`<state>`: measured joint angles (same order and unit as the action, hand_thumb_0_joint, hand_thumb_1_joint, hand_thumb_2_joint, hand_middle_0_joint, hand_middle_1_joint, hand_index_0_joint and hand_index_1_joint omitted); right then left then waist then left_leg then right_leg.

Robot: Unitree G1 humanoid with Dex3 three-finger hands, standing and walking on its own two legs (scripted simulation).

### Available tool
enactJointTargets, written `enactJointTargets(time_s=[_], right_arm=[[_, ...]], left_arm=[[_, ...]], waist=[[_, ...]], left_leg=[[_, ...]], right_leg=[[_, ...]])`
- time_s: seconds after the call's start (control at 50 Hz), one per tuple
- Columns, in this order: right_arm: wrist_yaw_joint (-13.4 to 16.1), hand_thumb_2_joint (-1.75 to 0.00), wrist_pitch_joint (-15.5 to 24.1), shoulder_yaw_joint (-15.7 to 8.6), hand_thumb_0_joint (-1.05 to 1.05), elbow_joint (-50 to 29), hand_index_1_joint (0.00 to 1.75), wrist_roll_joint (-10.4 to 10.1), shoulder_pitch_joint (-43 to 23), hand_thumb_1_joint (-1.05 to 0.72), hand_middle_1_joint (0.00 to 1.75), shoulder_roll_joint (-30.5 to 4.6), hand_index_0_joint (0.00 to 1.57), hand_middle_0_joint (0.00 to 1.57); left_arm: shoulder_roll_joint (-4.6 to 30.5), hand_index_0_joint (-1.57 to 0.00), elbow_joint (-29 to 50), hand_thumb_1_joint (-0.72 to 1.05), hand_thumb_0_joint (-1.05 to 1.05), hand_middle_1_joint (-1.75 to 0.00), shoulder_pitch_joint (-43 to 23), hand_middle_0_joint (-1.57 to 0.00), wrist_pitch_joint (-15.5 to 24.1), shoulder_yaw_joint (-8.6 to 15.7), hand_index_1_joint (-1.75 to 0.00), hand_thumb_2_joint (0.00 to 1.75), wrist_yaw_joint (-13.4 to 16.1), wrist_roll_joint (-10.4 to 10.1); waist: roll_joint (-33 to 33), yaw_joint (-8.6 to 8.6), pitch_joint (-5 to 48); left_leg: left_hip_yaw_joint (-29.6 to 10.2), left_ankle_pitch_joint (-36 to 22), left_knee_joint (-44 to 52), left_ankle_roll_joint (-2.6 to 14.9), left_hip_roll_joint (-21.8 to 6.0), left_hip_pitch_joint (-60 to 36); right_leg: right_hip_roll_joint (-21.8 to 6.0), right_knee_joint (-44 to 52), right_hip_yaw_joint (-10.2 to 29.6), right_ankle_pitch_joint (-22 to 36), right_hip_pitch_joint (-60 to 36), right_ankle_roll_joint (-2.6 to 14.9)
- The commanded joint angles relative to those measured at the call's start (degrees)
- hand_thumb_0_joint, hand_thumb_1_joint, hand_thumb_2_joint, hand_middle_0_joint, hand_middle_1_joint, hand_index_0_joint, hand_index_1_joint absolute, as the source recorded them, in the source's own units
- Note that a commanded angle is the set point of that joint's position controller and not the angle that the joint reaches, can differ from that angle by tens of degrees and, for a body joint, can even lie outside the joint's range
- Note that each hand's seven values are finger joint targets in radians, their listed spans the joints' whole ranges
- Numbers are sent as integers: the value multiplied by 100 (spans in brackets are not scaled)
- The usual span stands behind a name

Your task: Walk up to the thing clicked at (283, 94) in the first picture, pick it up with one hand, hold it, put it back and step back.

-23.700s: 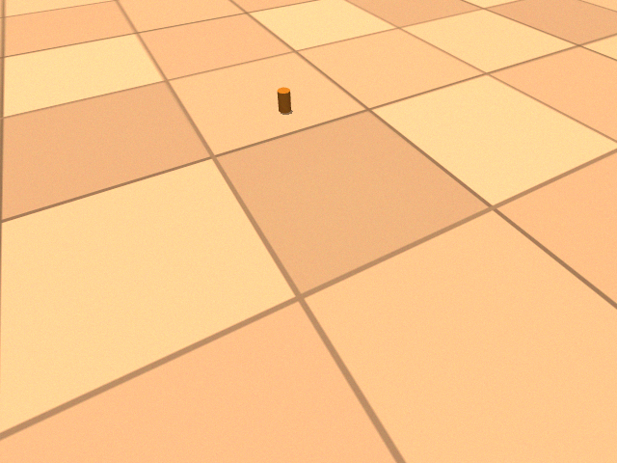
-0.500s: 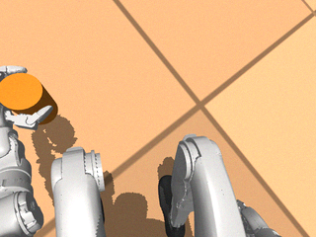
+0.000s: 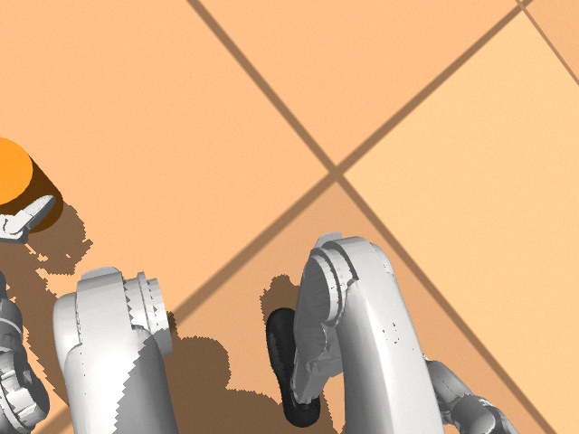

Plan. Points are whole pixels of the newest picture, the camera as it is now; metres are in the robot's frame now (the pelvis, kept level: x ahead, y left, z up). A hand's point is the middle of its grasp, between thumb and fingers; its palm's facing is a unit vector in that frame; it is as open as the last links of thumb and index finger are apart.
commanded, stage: lower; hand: left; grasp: from the side
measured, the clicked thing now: (11, 190) +0.44 +0.28 -0.15
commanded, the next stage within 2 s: loosen in 1.16 s
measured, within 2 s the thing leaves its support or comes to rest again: rests again in 0.92 s
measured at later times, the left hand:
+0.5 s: hand (11, 193) +0.44 +0.29 -0.17, palm faces +0.37 -0.93 -0.03, open 10.9 cm
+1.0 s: hand (22, 196) +0.44 +0.29 -0.19, palm faces +0.39 -0.92 -0.02, open 10.9 cm
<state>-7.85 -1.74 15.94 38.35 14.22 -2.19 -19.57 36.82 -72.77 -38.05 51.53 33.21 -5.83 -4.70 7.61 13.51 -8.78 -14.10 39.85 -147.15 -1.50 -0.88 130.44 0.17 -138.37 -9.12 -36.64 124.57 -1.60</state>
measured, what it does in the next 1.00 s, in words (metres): stands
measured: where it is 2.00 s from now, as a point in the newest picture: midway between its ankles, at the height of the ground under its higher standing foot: (226, 412)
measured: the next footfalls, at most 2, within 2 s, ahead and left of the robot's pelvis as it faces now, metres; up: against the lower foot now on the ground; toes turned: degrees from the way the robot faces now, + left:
none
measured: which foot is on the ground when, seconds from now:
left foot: down 0.00-1.00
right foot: down 0.00-1.00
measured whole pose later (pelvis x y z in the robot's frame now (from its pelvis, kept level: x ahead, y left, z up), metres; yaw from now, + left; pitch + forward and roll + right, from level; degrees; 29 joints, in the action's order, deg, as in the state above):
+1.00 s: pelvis -0.01 +0.01 -0.01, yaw -5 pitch +13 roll -17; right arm -7.9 -1.5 28.8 33.1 20.9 -10.2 -22.0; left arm 49.2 -83.9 -38.3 61.7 34.4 0.9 -4.0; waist 15.8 15.7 -18.8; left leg -21.3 40.9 -152.6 -1.2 -1.1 127.5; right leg 2.9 -138.1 -14.2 -34.4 119.6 -3.7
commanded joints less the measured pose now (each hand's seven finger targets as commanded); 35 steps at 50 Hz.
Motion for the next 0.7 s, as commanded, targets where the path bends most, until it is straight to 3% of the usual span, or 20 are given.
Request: enactJointTargets(time_s=[0.0,0.06,0.1,0.26,0.4,0.68], right_arm=[[77,-91,24,-393,0,-180,30,101,488,-93,30,-1794,20,20],[87,-91,33,-263,0,-199,30,184,407,-93,30,-1847,20,20],[94,-91,25,-210,0,-202,30,225,320,-93,30,-1875,20,20],[85,-91,16,-15,0,-250,30,381,154,-93,30,-2025,20,20],[78,-91,-19,162,0,-329,30,446,18,-92,30,-2116,20,20],[80,-91,-32,456,0,-498,30,593,-410,-91,30,-2228,20,20]], left_arm=[[1494,-123,1041,11,0,-135,-1586,-121,799,188,-135,119,5,-101],[1676,-122,972,12,0,-134,-1623,-120,929,251,-134,119,35,-119],[1830,-122,948,11,0,-133,-1584,-120,1000,354,-133,118,72,-135],[1913,-120,677,7,0,-134,-1383,-119,1113,256,-134,119,205,-53],[1999,-119,465,9,0,-134,-1490,-118,1215,175,-133,120,345,-47],[2397,-121,-48,11,0,-135,-1433,-119,1494,139,-135,121,586,80]], waist=[[-2427,241,3722],[-2467,324,3710],[-2504,289,3645],[-2732,425,3447],[-2588,608,3109],[-2655,718,2606]], left_leg=[[450,-770,1627,53,-151,-2554],[409,-844,1538,52,-174,-2577],[410,-794,1488,52,-185,-2509],[254,-1140,1449,-25,-243,-2791],[98,-939,1415,-12,-263,-2599],[-78,-688,1433,-37,-336,-2583]], right_leg=[[267,1059,-456,1004,-1953,270],[288,1056,-491,1118,-2107,249],[301,1032,-495,1091,-2152,244],[332,919,-660,1379,-2184,244],[356,902,-806,1288,-2190,202],[444,879,-1000,1125,-2070,183]])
